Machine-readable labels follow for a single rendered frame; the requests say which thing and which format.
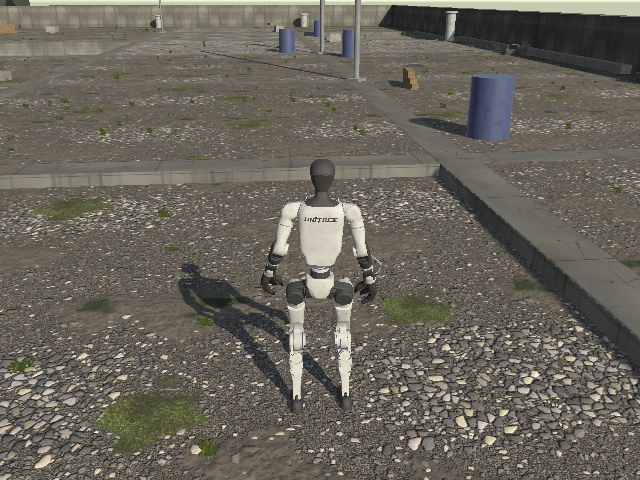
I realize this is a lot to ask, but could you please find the left robot upper arm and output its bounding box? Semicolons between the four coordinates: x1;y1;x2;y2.
272;201;301;256

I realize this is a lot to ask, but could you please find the left robot forearm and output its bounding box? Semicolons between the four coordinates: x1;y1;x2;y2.
263;240;283;277

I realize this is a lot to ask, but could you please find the right robot forearm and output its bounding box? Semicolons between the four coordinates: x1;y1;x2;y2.
357;242;376;284

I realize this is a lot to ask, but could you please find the robot left shin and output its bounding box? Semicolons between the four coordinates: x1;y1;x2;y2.
289;333;303;400

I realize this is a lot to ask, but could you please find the right robot hand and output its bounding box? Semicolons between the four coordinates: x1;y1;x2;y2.
354;281;377;304

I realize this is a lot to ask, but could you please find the left robot hand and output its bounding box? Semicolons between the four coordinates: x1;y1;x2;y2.
260;273;283;295

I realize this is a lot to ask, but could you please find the right robot upper arm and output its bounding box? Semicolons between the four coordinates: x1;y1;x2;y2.
342;202;368;258

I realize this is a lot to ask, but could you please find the left robot thigh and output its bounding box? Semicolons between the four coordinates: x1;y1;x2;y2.
286;279;306;351

